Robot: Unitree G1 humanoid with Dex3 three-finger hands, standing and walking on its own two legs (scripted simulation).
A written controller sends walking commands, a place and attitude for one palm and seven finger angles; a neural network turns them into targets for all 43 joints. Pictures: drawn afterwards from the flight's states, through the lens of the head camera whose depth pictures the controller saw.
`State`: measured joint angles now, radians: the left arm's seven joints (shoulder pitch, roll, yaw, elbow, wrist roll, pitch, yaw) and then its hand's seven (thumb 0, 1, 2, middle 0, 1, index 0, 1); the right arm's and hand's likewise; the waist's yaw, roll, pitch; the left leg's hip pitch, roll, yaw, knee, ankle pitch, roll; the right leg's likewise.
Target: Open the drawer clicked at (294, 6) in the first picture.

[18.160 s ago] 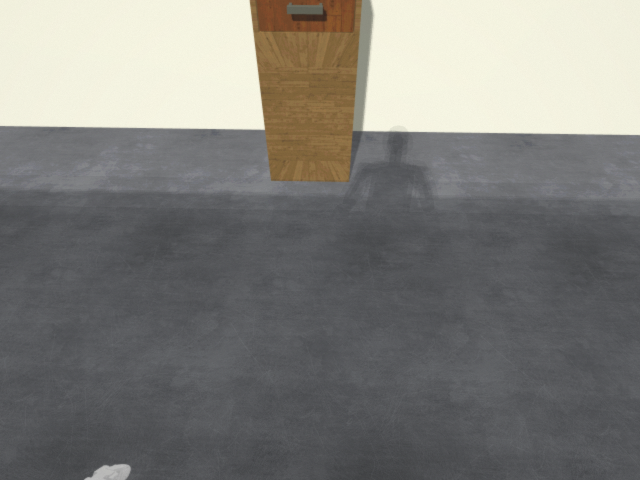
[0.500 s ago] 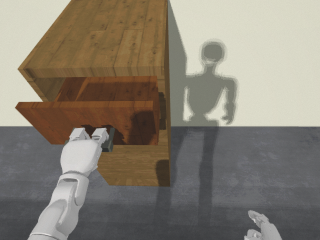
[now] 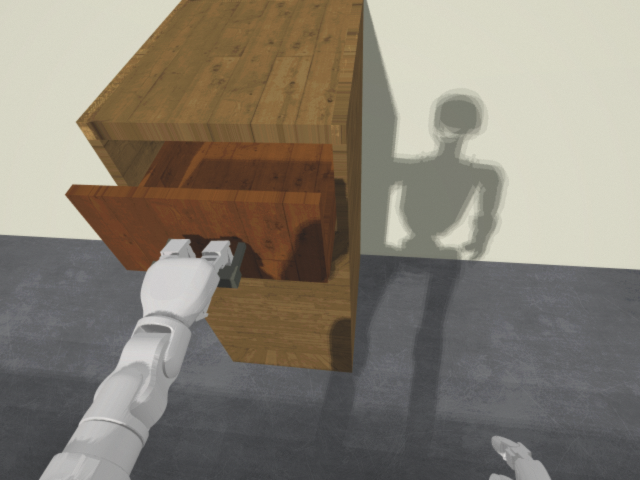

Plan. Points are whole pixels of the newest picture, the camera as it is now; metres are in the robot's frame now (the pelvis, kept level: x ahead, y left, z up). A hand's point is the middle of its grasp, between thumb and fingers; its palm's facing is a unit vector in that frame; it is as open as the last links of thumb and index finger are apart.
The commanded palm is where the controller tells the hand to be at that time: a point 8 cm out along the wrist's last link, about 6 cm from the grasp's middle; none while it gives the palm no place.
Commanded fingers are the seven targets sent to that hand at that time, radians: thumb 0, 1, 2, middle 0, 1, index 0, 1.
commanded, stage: pull the drawer open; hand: left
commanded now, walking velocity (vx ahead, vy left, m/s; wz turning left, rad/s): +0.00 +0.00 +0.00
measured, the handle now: (200, 261) +0.39 +0.21 +0.04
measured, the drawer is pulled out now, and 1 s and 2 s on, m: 0.11 0.23 0.30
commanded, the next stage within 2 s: open the thumb to release the handle in 1.96 s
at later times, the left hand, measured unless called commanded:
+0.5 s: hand (179, 365) +0.24 +0.20 +0.02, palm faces -0.01 -0.12 -0.99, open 5.9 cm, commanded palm +0.20 +0.22 +0.08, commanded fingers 0.00 0.90 0.90 -0.40 -1.35 -0.40 -1.35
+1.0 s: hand (167, 392) +0.21 +0.20 +0.02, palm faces +0.01 -0.09 -1.00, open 5.8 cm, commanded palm +0.19 +0.21 +0.08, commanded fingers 0.00 0.90 0.90 -0.40 -1.35 -0.40 -1.35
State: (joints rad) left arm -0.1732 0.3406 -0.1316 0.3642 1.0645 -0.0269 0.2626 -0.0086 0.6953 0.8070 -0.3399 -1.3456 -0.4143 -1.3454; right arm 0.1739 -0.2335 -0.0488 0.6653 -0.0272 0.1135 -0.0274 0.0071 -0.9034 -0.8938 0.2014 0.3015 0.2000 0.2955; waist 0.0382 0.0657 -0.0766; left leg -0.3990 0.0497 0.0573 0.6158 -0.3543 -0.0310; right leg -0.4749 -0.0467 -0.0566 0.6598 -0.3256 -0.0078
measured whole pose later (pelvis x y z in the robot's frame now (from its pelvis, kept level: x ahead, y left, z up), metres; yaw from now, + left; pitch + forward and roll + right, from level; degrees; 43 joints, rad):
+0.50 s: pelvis +0.01 +0.01 +0.00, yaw -2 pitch +8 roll +1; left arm 0.35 0.34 -0.11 -0.12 1.05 0.01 0.32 0.03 0.71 0.76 -0.27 -1.33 -0.38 -1.29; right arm 0.12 -0.24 -0.05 0.59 -0.03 0.08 0.02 0.01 -0.91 -0.89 0.20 0.30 0.20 0.29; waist 0.05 0.06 -0.08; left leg -0.36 0.06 0.10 0.62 -0.39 -0.03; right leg -0.46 -0.03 -0.01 0.67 -0.35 0.00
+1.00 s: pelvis +0.01 +0.00 -0.01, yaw -1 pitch +6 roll +1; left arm 0.39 0.37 -0.12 -0.15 1.06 -0.04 0.33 0.00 0.67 0.82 -0.32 -1.32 -0.40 -1.33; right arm 0.10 -0.21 -0.01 0.61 -0.06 0.11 -0.01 0.01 -0.90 -0.89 0.20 0.30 0.20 0.30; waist 0.10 0.07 -0.06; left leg -0.38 0.06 0.06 0.68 -0.40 -0.04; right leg -0.46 -0.04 -0.05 0.72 -0.37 -0.01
